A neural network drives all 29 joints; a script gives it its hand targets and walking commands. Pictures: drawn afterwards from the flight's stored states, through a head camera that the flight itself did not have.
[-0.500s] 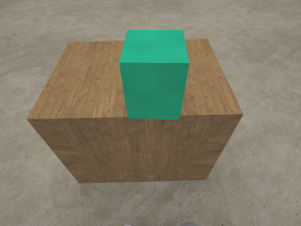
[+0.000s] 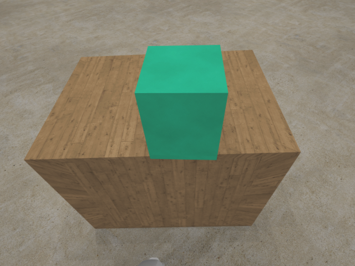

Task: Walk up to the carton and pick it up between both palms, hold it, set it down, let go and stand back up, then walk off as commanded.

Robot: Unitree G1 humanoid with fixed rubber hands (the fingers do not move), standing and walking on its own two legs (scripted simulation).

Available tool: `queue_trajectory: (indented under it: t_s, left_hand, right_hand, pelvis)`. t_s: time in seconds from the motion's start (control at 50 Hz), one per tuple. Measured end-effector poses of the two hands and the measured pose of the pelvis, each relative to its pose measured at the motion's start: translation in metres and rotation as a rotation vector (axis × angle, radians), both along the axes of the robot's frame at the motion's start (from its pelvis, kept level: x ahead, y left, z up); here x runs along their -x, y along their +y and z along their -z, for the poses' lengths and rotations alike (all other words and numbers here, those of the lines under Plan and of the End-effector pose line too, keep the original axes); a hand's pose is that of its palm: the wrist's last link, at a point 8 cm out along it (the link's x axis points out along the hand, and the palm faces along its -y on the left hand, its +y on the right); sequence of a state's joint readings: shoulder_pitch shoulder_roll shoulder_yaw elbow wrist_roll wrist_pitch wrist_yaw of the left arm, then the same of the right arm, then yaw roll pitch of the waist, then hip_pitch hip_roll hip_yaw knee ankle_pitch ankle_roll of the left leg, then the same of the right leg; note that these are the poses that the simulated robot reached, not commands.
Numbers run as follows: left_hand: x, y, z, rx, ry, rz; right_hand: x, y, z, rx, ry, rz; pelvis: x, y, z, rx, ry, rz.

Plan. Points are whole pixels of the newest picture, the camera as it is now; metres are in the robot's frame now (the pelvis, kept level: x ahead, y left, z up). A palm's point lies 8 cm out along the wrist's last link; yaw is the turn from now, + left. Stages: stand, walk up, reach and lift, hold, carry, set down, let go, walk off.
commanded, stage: walk up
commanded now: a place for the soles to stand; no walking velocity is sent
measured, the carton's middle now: (183, 104) +0.54 +0.01 +0.06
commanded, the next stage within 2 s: none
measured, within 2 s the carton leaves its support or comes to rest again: neither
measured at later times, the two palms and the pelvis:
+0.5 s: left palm out of the picture +0.13 +0.30 -0.07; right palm out of the picture +0.12 -0.31 -0.10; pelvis +0.05 +0.00 -0.01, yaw -1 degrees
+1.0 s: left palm (51, 259) +0.17 +0.33 -0.09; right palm out of the picture +0.16 -0.28 -0.10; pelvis +0.09 +0.03 -0.01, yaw -1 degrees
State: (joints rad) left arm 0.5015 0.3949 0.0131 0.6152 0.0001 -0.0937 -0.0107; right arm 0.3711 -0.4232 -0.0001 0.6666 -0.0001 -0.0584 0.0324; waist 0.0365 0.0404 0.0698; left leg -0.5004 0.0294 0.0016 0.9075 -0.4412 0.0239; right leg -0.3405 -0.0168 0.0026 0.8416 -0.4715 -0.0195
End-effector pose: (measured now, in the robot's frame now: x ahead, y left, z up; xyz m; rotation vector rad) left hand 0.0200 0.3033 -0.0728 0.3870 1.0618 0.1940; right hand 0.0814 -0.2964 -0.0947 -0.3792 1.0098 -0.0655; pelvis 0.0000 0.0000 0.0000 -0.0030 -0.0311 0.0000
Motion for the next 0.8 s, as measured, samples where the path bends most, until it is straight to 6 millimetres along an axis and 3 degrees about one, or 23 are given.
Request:
queue_trajectory:
  t_s: [0.06, 0.14, 0.22, 0.32, 0.38, 0.44, 0.6, 0.68, 0.8]
  left_hand:
    - [-0.013, 0.012, 0.010, 0.018, 0.006, 0.001]
    - [-0.050, 0.017, 0.010, 0.027, -0.047, 0.026]
    - [-0.085, 0.013, 0.007, 0.040, -0.097, 0.065]
    - [-0.113, -0.001, 0.001, 0.021, -0.124, 0.095]
    - [-0.117, -0.009, 0.004, -0.002, -0.143, 0.096]
    - [-0.111, -0.008, 0.000, -0.015, -0.121, 0.087]
    - [-0.104, 0.011, 0.006, -0.010, -0.057, 0.060]
    - [-0.118, 0.019, 0.011, -0.003, -0.054, 0.051]
    - [-0.146, 0.012, 0.010, 0.011, -0.096, 0.076]
  right_hand:
    - [-0.009, 0.011, -0.001, 0.015, -0.020, -0.003]
    - [-0.013, 0.014, -0.012, 0.036, -0.028, 0.011]
    - [-0.014, 0.010, -0.014, 0.043, -0.018, 0.024]
    - [-0.016, -0.002, -0.006, 0.025, -0.004, 0.042]
    - [-0.022, -0.010, 0.008, 0.014, -0.003, 0.052]
    - [-0.030, -0.012, 0.008, 0.011, -0.008, 0.064]
    - [-0.046, 0.004, 0.006, 0.023, 0.008, 0.050]
    - [-0.052, 0.011, 0.001, 0.039, -0.006, 0.049]
    - [-0.057, 0.006, -0.001, 0.048, 0.004, 0.053]
  pelvis:
    - [-0.008, 0.013, 0.005, 0.009, -0.008, -0.002]
    - [-0.015, 0.019, 0.001, 0.019, -0.014, 0.001]
    - [-0.021, 0.017, -0.001, 0.017, -0.004, 0.002]
    - [-0.030, 0.005, 0.001, -0.002, 0.008, 0.007]
    - [-0.036, -0.004, 0.010, -0.007, -0.012, 0.013]
    - [-0.045, -0.006, 0.008, -0.007, -0.027, 0.020]
    - [-0.059, 0.011, 0.007, -0.001, -0.007, 0.012]
    - [-0.064, 0.020, 0.008, 0.008, -0.013, 0.013]
    - [-0.071, 0.016, 0.008, 0.003, -0.002, 0.016]
